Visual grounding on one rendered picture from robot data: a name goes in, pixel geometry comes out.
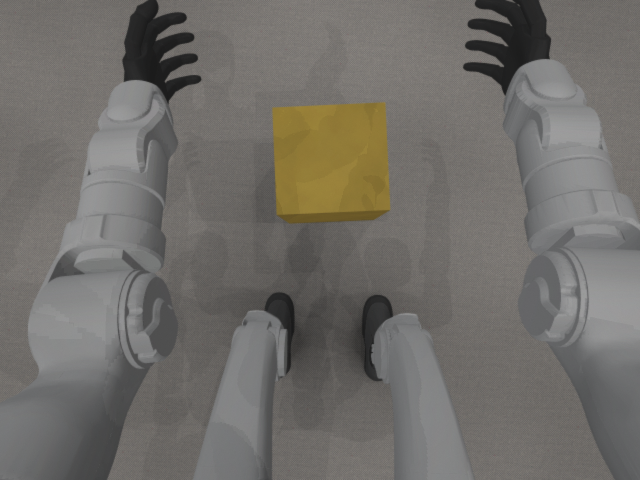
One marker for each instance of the robot left shin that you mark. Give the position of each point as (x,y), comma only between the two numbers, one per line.
(257,315)

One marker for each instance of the robot left forearm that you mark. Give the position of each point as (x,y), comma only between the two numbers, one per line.
(123,192)

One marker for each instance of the left robot upper arm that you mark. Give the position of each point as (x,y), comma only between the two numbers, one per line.
(94,338)

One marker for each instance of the right robot hand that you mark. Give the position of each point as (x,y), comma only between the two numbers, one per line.
(527,39)

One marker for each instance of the right robot upper arm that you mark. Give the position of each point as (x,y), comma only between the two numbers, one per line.
(585,304)

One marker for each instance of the right robot foot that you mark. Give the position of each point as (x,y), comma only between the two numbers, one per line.
(377,309)

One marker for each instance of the robot right forearm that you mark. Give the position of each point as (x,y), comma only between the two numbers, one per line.
(565,168)

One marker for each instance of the left robot hand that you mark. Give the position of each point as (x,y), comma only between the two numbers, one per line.
(143,53)

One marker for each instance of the carton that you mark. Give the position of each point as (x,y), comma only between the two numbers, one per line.
(331,162)

